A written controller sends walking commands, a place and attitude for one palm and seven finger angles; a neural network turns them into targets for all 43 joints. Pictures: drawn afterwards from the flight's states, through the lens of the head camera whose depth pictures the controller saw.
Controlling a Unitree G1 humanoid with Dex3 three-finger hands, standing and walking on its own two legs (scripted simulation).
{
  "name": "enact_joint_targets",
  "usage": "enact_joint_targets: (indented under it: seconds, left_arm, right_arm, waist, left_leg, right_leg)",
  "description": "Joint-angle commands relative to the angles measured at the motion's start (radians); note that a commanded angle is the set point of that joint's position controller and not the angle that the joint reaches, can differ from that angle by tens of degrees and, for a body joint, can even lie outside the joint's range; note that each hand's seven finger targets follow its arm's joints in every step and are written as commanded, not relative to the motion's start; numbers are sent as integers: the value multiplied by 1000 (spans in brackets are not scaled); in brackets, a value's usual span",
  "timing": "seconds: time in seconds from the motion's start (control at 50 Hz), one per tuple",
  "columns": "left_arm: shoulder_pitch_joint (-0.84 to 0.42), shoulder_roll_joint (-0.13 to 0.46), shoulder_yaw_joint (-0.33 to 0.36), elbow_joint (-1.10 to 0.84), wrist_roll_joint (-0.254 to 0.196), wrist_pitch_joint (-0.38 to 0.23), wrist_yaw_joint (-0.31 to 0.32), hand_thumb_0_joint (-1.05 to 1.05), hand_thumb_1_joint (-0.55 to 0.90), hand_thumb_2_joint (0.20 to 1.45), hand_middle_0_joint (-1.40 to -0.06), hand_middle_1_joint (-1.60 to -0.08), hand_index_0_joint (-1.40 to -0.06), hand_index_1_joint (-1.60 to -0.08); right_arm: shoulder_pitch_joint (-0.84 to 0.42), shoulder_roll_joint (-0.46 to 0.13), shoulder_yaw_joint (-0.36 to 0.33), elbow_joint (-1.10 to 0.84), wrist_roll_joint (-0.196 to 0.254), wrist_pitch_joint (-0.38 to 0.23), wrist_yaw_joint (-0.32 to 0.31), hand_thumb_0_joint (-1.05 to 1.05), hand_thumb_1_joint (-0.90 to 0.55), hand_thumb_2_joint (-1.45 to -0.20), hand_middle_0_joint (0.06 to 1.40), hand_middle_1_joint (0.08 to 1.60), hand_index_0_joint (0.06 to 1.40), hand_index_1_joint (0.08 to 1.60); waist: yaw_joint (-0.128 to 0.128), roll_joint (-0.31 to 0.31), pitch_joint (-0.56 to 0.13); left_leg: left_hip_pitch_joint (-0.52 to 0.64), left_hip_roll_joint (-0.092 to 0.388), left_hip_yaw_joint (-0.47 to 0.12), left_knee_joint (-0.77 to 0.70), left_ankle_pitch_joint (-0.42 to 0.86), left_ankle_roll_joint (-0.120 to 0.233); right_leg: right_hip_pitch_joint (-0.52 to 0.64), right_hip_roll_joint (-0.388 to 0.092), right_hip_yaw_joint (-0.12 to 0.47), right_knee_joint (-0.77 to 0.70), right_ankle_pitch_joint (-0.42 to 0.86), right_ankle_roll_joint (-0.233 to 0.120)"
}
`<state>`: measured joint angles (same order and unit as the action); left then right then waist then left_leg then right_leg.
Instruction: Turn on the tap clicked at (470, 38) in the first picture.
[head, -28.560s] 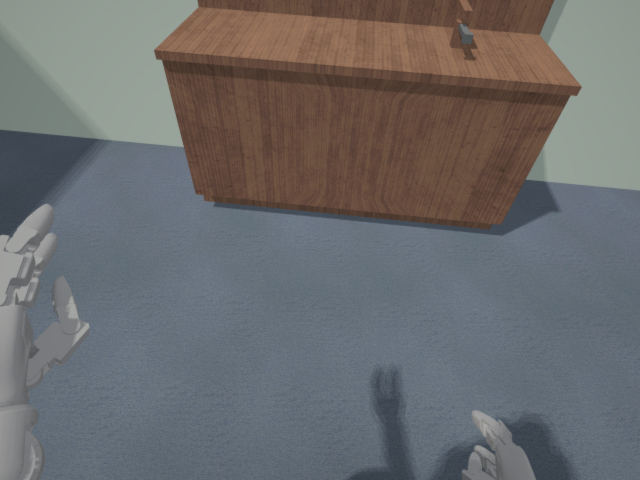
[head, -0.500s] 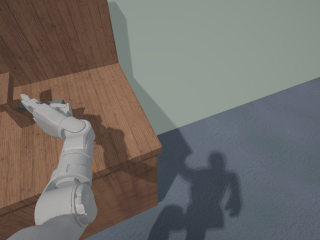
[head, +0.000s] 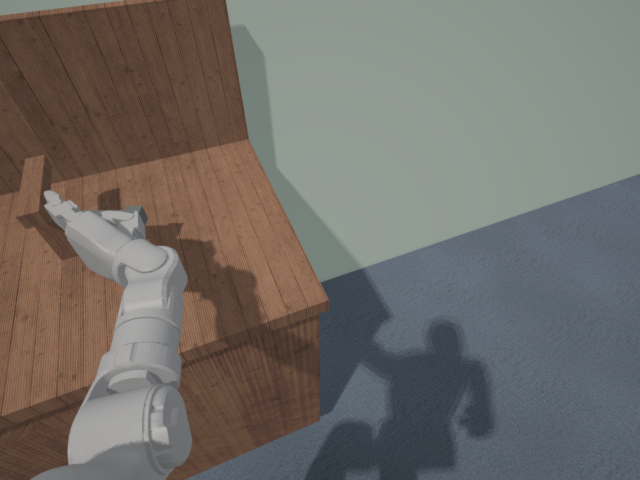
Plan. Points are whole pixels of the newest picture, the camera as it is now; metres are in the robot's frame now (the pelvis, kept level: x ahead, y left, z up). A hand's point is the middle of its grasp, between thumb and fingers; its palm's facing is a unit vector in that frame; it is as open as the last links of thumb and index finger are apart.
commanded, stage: lift the hand up off the lever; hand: left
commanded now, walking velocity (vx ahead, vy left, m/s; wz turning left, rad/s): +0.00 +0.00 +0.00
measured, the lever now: (134, 218) +0.49 +0.29 +0.05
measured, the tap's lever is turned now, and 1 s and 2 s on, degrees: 68 68 68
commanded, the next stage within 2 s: draw the hand back beside the body in 0.56 s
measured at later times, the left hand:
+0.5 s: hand (133, 213) +0.43 +0.25 +0.12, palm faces +0.84 -0.54 -0.06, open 7.8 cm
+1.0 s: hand (126, 255) +0.36 +0.23 +0.12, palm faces +0.38 -0.90 -0.21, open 7.7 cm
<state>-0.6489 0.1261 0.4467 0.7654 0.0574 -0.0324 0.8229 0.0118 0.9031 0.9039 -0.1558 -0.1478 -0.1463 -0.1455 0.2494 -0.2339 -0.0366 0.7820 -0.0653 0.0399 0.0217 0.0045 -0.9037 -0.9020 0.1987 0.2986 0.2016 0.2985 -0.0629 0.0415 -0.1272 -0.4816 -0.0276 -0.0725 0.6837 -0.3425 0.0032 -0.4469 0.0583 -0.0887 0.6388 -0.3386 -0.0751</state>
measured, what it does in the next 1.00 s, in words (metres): stands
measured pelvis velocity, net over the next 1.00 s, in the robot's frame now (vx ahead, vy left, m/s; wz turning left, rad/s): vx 0.01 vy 0.00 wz -0.08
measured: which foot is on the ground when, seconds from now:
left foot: down 0.00-1.00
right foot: down 0.00-1.00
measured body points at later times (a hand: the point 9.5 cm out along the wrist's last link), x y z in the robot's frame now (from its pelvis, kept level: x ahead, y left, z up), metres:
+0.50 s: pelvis +0.00 +0.01 +0.00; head +0.02 +0.00 +0.45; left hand +0.38 +0.27 +0.13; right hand +0.10 -0.24 -0.13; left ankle +0.00 +0.12 -0.72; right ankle -0.01 -0.07 -0.72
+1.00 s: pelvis +0.01 +0.00 +0.02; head -0.01 -0.02 +0.47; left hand +0.33 +0.28 +0.13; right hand +0.11 -0.26 -0.09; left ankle +0.00 +0.12 -0.72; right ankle -0.01 -0.07 -0.72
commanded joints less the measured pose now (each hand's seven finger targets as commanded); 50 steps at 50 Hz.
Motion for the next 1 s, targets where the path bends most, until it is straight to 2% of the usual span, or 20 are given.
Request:
enact_joint_targets:
  seconds: [0.0, 0.12, 0.26, 0.38, 0.42, 0.48, 0.52, 0.58, 0.64, 0.66, 0.68, 0.72, 0.76, 0.8, 0.82, 0.84, 0.86, 0.9, 0.92, 0.98]
  left_arm:
    - [-436, 229, -26, -253, 41, -26, 15, 0, 900, 900, -150, -150, -150, -150]
    - [-457, 236, -31, -224, 60, -9, 13, 0, 900, 900, -150, -150, -150, -150]
    - [-416, 179, -68, -270, 30, 2, -6, 0, 900, 900, -150, -150, -150, -150]
    - [-469, 151, -93, -280, 23, 37, 3, 0, 900, 900, -150, -150, -150, -150]
    - [-459, 193, -54, -306, 28, 31, 13, 0, 900, 900, -150, -150, -150, -150]
    - [-437, 188, -51, -339, 42, 25, 25, 0, 900, 900, -150, -150, -150, -150]
    - [-412, 200, -43, -317, 52, 39, 25, 0, 900, 900, -150, -150, -150, -150]
    - [-440, 146, -90, -310, 50, 57, 20, 0, 900, 900, -150, -150, -150, -150]
    - [-444, 166, -71, -294, 41, 63, 17, 0, 900, 900, -150, -150, -150, -150]
    - [-381, 129, -255, -382, 105, 53, -130, 0, 900, 900, -151, -153, -151, -153]
    - [-362, 202, -187, -422, 81, 42, -193, 0, 900, 900, -152, -156, -152, -156]
    - [-289, 244, -178, -539, 53, 26, -272, 0, 900, 900, -154, -162, -154, -162]
    - [-136, 234, -181, -570, -9, 13, -376, 0, 900, 900, -156, -168, -156, -168]
    - [29, 278, -121, -574, -96, 8, -483, 0, 900, 900, -158, -174, -158, -174]
    - [93, 319, -62, -569, -130, 20, -505, 0, 900, 900, -159, -177, -159, -177]
    - [120, 295, -67, -592, -155, 37, -512, 0, 900, 900, -160, -180, -160, -180]
    - [278, 520, -29, -474, -100, 22, -563, 0, 900, 900, -161, -183, -161, -183]
    - [284, 492, -45, -571, -128, -12, -625, 0, 900, 900, -163, -189, -163, -189]
    - [244, 506, -56, -651, -132, -31, -645, 0, 900, 900, -164, -192, -164, -192]
    - [150, 466, -131, -830, -135, -81, -672, 0, 900, 900, -167, -201, -167, -201]
  right_arm:
    - [-37, -119, -31, -112, 2, -35, -8, 0, -900, -900, 200, 300, 200, 300]
    - [-52, -117, -28, -106, 2, -39, -13, 0, -900, -900, 200, 300, 200, 300]
    - [-41, -115, -32, -109, 9, -51, -11, 0, -900, -900, 200, 300, 200, 300]
    - [-59, -116, -28, -103, 10, -54, -15, 0, -900, -900, 200, 300, 200, 300]
    - [-58, -117, -31, -99, 6, -56, -14, 0, -900, -900, 200, 300, 200, 300]
    - [-52, -108, -34, -101, 1, -56, -7, 0, -900, -900, 200, 300, 200, 300]
    - [-56, -111, -35, -96, 0, -48, -7, 0, -900, -900, 200, 300, 200, 300]
    - [-69, -109, -32, -103, 3, -50, -6, 0, -900, -900, 200, 300, 200, 300]
    - [-70, -112, -29, -103, 7, -50, -13, 0, -900, -900, 200, 300, 200, 300]
    - [-49, -131, -37, -120, 11, -29, -35, 0, -900, -900, 200, 300, 200, 300]
    - [-37, -130, -41, -144, 27, -25, -51, 0, -900, -900, 200, 300, 200, 300]
    - [-43, -122, -35, -171, 37, -14, -73, 0, -900, -900, 200, 300, 200, 300]
    - [-49, -112, -26, -192, 56, -7, -87, 0, -900, -900, 200, 300, 200, 300]
    - [-64, -115, -13, -215, 75, 0, -103, 0, -900, -900, 200, 300, 200, 300]
    - [-82, -113, -8, -223, 83, 6, -112, 0, -900, -900, 200, 300, 200, 300]
    - [-102, -103, 3, -241, 93, 6, -116, 0, -900, -900, 200, 300, 200, 300]
    - [-50, -118, -7, -202, 89, 1, -91, 0, -900, -900, 200, 300, 200, 300]
    - [-87, -114, -4, -247, 100, -10, -79, 0, -900, -900, 200, 300, 200, 300]
    - [-112, -118, -5, -256, 105, -19, -79, 0, -900, -900, 200, 300, 200, 300]
    - [-146, -120, -3, -274, 101, -74, -75, 0, -900, -900, 200, 300, 200, 300]
  waist:
    - [5, -31, -268]
    - [-2, -37, -212]
    - [11, 3, -286]
    - [4, -44, -233]
    - [21, -36, -257]
    - [30, -13, -309]
    - [32, -13, -283]
    - [15, -31, -242]
    - [16, -50, -234]
    - [-12, -67, -263]
    - [9, -55, -306]
    - [44, 15, -361]
    - [58, -31, -311]
    - [82, -125, -242]
    - [111, -95, -224]
    - [118, -116, -180]
    - [91, -106, -109]
    - [98, -95, -64]
    - [99, 5, -68]
    - [71, 92, -40]
  left_leg:
    - [75, -1, 38, -64, 276, 28]
    - [67, 2, 33, -80, 219, 31]
    - [143, 1, 30, -77, 318, 18]
    - [140, 4, 23, -100, 301, 15]
    - [152, 4, 18, -98, 329, 8]
    - [175, 6, 27, -81, 399, -2]
    - [159, 8, 27, -82, 394, -5]
    - [149, 10, 33, -91, 355, 3]
    - [137, 8, 30, -100, 325, 9]
    - [187, 12, 53, -91, 357, 22]
    - [216, 10, 57, -95, 395, 30]
    - [272, 9, 58, -111, 468, 28]
    - [262, 16, 60, -127, 476, 28]
    - [210, 14, 66, -159, 409, 35]
    - [201, 13, 70, -176, 379, 34]
    - [190, 12, 72, -193, 353, 36]
    - [209, 30, 75, -230, 306, 38]
    - [211, 27, 79, -252, 295, 42]
    - [253, 21, 83, -263, 289, 40]
    - [347, 19, 77, -284, 290, 41]
  right_leg:
    - [216, -65, 59, -94, 357, 62]
    - [179, -61, 57, -116, 260, 59]
    - [205, -54, 48, -100, 342, 51]
    - [194, -53, 40, -117, 306, 51]
    - [206, -50, 36, -109, 319, 48]
    - [224, -51, 33, -87, 380, 46]
    - [221, -52, 33, -89, 373, 44]
    - [198, -54, 34, -101, 340, 47]
    - [203, -55, 38, -111, 316, 49]
    - [212, -48, 75, -84, 409, 40]
    - [256, -49, 79, -93, 469, 35]
    - [330, -48, 91, -92, 546, 33]
    - [364, -45, 95, -106, 596, 40]
    - [425, -56, 109, -133, 662, 59]
    - [447, -58, 113, -144, 630, 56]
    - [450, -64, 115, -160, 613, 64]
    - [467, -92, 140, -182, 622, 85]
    - [472, -89, 143, -202, 581, 82]
    - [467, -88, 147, -222, 533, 72]
    - [398, -63, 141, -275, 427, 55]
